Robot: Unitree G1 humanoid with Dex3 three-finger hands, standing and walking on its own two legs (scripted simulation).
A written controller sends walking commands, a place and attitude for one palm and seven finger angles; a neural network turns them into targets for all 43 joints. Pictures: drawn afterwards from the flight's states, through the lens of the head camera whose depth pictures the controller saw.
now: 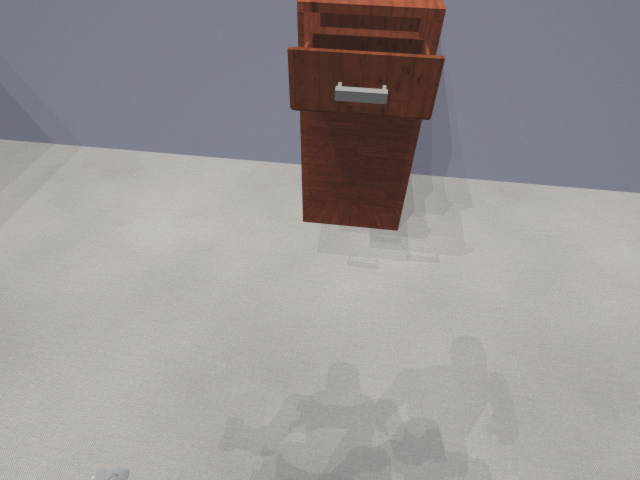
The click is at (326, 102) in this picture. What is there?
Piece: drawer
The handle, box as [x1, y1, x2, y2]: [334, 82, 387, 103]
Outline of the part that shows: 335,87 334,100 386,103 387,89 385,88 385,85 383,85 381,89 347,87 342,86 341,82 338,82 338,85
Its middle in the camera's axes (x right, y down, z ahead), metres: +0.10 -0.38 +1.00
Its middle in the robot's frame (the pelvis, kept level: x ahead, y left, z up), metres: +1.01 -0.05 +0.03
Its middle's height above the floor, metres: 0.80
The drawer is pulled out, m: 0.30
